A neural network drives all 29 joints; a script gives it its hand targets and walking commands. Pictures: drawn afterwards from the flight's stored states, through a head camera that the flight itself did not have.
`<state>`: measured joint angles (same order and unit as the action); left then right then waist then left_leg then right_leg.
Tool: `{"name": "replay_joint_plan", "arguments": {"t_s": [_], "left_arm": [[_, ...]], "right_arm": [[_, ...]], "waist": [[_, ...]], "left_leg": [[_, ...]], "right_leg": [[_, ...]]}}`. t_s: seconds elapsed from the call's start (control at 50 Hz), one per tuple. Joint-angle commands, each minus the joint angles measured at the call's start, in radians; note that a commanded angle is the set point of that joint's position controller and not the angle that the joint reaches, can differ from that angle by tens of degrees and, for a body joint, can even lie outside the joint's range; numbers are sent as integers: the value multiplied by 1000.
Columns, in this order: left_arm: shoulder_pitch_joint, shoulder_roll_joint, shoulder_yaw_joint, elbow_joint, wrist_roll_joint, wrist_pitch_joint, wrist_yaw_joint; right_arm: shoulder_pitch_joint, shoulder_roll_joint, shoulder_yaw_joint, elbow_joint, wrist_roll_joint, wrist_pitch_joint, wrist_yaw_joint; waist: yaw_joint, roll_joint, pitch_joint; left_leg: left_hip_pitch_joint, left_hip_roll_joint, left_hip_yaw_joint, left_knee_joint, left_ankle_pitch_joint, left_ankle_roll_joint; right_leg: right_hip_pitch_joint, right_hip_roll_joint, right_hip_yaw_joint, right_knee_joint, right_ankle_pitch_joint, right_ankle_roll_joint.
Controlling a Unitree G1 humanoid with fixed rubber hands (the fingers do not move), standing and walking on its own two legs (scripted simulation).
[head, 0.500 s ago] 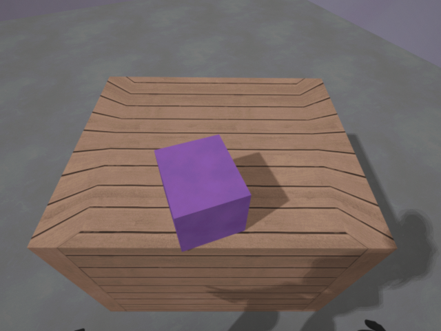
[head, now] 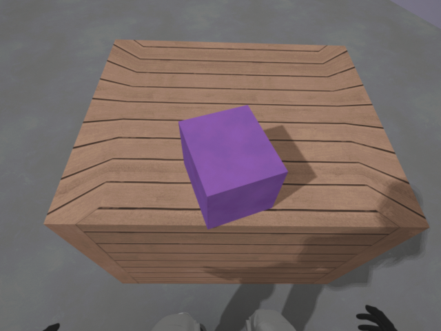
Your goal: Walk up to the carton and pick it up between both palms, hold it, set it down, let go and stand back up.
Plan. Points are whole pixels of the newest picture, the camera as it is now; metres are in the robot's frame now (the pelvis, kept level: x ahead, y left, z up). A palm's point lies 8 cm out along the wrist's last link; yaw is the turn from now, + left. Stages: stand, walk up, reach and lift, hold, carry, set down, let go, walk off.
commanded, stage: walk up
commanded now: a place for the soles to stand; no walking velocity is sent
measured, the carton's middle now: (227, 166) +0.44 -0.01 -0.03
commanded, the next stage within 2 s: stand in 0.92 s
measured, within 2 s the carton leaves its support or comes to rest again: neither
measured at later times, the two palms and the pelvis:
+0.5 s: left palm out of the picture +0.10 +0.28 -0.09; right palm out of the picture +0.12 -0.32 -0.08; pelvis +0.01 -0.01 +0.03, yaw -1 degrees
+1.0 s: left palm out of the picture +0.11 +0.27 -0.09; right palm out of the picture +0.07 -0.32 -0.09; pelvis +0.01 -0.02 +0.03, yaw -3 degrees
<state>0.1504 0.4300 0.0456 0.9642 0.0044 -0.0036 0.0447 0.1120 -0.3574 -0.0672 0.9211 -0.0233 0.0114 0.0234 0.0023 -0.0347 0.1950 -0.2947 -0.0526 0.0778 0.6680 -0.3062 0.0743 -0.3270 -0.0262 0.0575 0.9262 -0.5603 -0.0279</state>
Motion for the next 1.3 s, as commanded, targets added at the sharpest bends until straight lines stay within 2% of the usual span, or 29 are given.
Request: {"name": "replay_joint_plan", "arguments": {"t_s": [0.0, 0.04, 0.06, 0.08, 0.1, 0.12, 0.16, 0.18, 0.2, 0.24, 0.28, 0.3, 0.54, 0.6, 0.68, 0.74, 0.84, 0.92, 0.98, 1.0, 1.06, 1.1, 1.12, 1.14, 1.16, 1.2, 1.24, 1.26, 1.28], "left_arm": [[69, 174, 40, -32, 8, -15, -1], [80, 157, 40, -21, 9, -22, -5], [100, 149, 38, -13, 13, -29, -6], [75, 175, 39, -23, 22, -35, -8], [11, 183, 33, -39, 17, -36, -16], [-27, 183, 27, -41, 10, -33, -26], [-14, 147, 16, -27, -2, -29, -34], [15, 133, 12, -6, -5, -23, -36], [18, 130, 10, 2, 1, -24, -35], [1, 131, 5, 12, 5, -36, -38], [-32, 138, 2, 14, 0, -44, -38], [-32, 136, -3, 21, 0, -47, -39], [-96, 126, -12, 89, 5, -49, -34], [-105, 126, -11, 97, 3, -49, -33], [-109, 121, -10, 96, 5, -46, -36], [-104, 124, -7, 94, 3, -46, -36], [-105, 124, -1, 90, -1, -44, -36], [-91, 122, -4, 93, 1, -39, -36], [-91, 115, -8, 92, 2, -38, -34], [-93, 117, -8, 91, -1, -37, -33], [-99, 115, -11, 89, 0, -34, -33], [-95, 122, -6, 95, 2, -36, -33], [-446, 84, 90, -226, 13, 143, 0], [-486, 66, 64, -272, 6, 245, 20], [-436, 40, 38, -306, 22, 349, 11], [-350, 35, 9, -398, 54, 443, -8], [-234, 16, 13, -499, 83, 489, -19], [-173, 13, 37, -545, 96, 496, -19], [-123, 0, 52, -578, 100, 499, -22]], "right_arm": [[3, -267, -57, -76, 4, -35, -25], [-19, -254, -47, -74, 4, -38, -26], [-37, -238, -39, -71, 14, -39, -23], [-24, -229, -31, -65, 18, -41, -20], [-35, -223, -25, -51, 20, -41, -23], [-44, -220, -25, -30, 18, -41, -25], [-72, -240, -25, -13, 13, -48, -25], [-81, -243, -17, 1, 13, -52, -24], [-93, -238, -13, 14, 11, -54, -22], [-97, -216, 0, 29, 10, -59, -21], [-84, -211, 4, 57, 11, -61, -20], [-91, -199, 7, 70, 17, -62, -22], [-135, -198, 17, 152, 17, -65, -21], [-131, -196, 17, 164, 13, -63, -23], [-133, -197, 17, 162, 14, -67, -23], [-128, -202, 16, 171, 12, -67, -25], [-111, -193, 18, 168, 12, -69, -26], [-108, -202, 21, 166, 14, -68, -29], [-98, -196, 17, 170, 12, -66, -29], [-90, -199, 19, 171, 14, -66, -30], [-91, -199, 18, 178, 18, -64, -30], [-94, -198, 18, 171, 11, -64, -30], [-444, -74, -75, -7, -84, -188, 12], [-423, -105, -116, 1, -89, -162, 38], [-343, -117, -101, -2, -78, -135, 64], [-240, -172, -97, -11, -47, -110, 75], [-140, -208, -90, -16, 10, -102, 76], [-91, -227, -94, -29, 29, -107, 78], [-65, -229, -95, -50, 41, -111, 80]], "waist": [[-13, 143, -214], [6, 133, -218], [32, 104, -227], [22, 30, -221], [-4, 24, -184], [-14, 20, -156], [-9, 66, -173], [6, 54, -196], [17, 41, -182], [9, 16, -196], [-2, 46, -195], [1, 35, -219], [-8, 22, -210], [-10, 42, -197], [-10, 4, -211], [-5, 41, -225], [-4, 24, -239], [-3, 45, -232], [-6, 18, -221], [-6, 43, -228], [-5, 10, -227], [-7, 35, -215], [-18, 8, -146], [-37, -3, -82], [-16, -30, -86], [-45, -17, -207], [-53, 72, -372], [-59, 87, -429], [-64, 83, -461]], "left_leg": [[142, 371, -418, -277, 259, 137], [114, 341, -347, -229, 363, 108], [69, 334, -333, -207, 371, 75], [14, 286, -299, -196, 288, 23], [39, 222, -241, -231, 156, -25], [109, 182, -223, -252, 30, -38], [116, 231, -289, -353, -37, -23], [108, 262, -325, -389, -93, -3], [104, 257, -305, -389, -90, 8], [126, 225, -245, -356, 44, -9], [192, 189, -183, -339, 179, -29], [221, 188, -174, -337, 211, -34], [255, 198, -151, -405, 207, -46], [251, 200, -149, -410, 223, -47], [254, 205, -152, -421, 190, -44], [267, 206, -142, -424, 207, -47], [269, 210, -135, -422, 245, -44], [264, 216, -138, -421, 236, -44], [264, 215, -133, -419, 246, -47], [255, 215, -137, -413, 267, -44], [266, 219, -144, -438, 219, -45], [265, 214, -133, -426, 250, -49], [43, 93, -7, -236, -74, -96], [63, 113, 2, -211, -169, -83], [68, 119, -2, -167, -147, -73], [164, 129, -20, -110, -63, -76], [291, 133, -41, -62, 282, -107], [347, 130, -62, -40, 441, -118], [386, 122, -69, -55, 472, -121]], "right_leg": [[23, -20, 8, -167, 17, 1], [106, -10, -19, -309, 113, -7], [182, -20, -7, -422, 228, -21], [207, -67, 78, -456, 335, -41], [121, -104, 148, -483, 311, -68], [38, -124, 149, -485, 290, -83], [89, -59, 60, -455, 297, -41], [119, -39, 37, -458, 258, -33], [140, -48, 48, -503, 264, -35], [169, -82, 78, -562, 376, -40], [149, -103, 88, -586, 462, -34], [153, -109, 86, -601, 510, -33], [156, -107, 84, -690, 516, -9], [152, -110, 90, -698, 512, -12], [162, -102, 83, -707, 499, -7], [165, -106, 91, -699, 505, -7], [188, -101, 88, -686, 527, -8], [186, -101, 93, -693, 518, -8], [172, -95, 83, -687, 528, -6], [190, -98, 90, -685, 541, -11], [179, -93, 86, -693, 509, -8], [170, -93, 86, -693, 523, -7], [-56, 24, -132, -535, 124, -6], [-98, 18, -120, -508, 53, -27], [-137, 8, -119, -477, 76, -36], [-147, 25, -151, -432, 176, -33], [-72, 55, -176, -396, 422, -31], [-41, 65, -168, -403, 519, -30], [-19, 65, -170, -419, 555, -22]]}}
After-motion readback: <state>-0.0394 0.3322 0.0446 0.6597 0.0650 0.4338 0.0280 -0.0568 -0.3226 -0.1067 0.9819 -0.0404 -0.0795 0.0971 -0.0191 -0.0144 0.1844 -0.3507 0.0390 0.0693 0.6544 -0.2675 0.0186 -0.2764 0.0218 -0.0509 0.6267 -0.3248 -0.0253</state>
